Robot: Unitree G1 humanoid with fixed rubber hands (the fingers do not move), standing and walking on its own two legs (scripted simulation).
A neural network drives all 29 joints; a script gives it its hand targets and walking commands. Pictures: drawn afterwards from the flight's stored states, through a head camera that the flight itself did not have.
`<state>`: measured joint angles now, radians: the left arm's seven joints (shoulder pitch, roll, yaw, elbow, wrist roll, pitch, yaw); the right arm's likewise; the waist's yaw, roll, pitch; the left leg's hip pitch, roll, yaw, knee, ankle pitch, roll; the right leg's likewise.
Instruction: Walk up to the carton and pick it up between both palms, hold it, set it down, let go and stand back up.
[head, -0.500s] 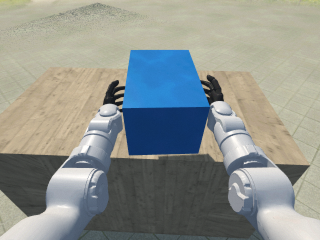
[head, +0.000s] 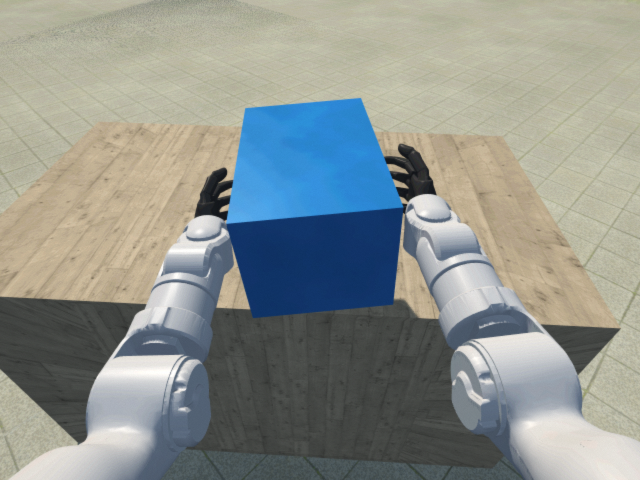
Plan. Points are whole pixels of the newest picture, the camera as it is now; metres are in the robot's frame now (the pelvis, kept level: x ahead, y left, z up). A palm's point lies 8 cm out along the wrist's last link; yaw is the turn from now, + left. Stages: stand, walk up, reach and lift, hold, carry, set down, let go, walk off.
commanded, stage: reach and lift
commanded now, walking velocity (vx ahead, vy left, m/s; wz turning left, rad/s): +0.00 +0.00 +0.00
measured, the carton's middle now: (312, 197) +0.47 +0.05 +0.15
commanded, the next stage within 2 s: hold in 0.48 s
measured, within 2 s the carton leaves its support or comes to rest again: neither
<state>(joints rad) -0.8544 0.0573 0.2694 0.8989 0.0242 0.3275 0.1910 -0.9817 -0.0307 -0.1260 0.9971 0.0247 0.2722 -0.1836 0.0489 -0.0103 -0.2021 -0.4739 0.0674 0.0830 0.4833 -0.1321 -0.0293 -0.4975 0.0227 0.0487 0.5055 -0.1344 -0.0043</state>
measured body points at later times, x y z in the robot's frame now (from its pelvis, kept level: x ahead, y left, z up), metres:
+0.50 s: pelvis +0.00 +0.00 +0.00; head -0.04 +0.00 +0.45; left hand +0.41 +0.18 +0.16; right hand +0.43 -0.09 +0.19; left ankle +0.06 +0.14 -0.73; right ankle +0.07 -0.11 -0.73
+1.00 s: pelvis +0.00 +0.00 +0.00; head -0.05 +0.00 +0.45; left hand +0.40 +0.18 +0.18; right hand +0.43 -0.09 +0.21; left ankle +0.06 +0.14 -0.73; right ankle +0.07 -0.11 -0.73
